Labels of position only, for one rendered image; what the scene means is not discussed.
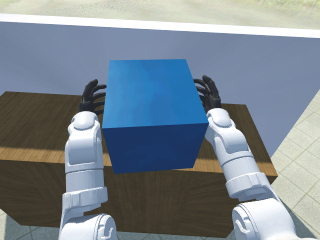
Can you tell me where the right robot hand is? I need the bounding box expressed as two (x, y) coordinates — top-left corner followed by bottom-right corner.
(193, 75), (222, 115)

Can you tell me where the carton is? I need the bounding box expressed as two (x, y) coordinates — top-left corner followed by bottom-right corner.
(102, 59), (209, 174)

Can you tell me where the robot left upper arm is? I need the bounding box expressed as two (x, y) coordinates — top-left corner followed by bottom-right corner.
(59, 213), (118, 240)

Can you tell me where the pedestal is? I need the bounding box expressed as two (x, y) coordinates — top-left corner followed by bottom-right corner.
(0, 91), (278, 238)

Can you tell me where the right robot forearm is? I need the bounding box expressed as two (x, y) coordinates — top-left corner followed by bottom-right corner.
(204, 108), (296, 233)

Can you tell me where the left robot hand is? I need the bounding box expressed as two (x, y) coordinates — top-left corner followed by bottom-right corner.
(78, 79), (107, 116)

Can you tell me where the left robot forearm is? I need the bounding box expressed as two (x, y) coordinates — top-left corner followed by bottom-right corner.
(58, 111), (108, 240)

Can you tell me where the robot right upper arm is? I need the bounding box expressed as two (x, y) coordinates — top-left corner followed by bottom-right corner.
(232, 198), (318, 240)

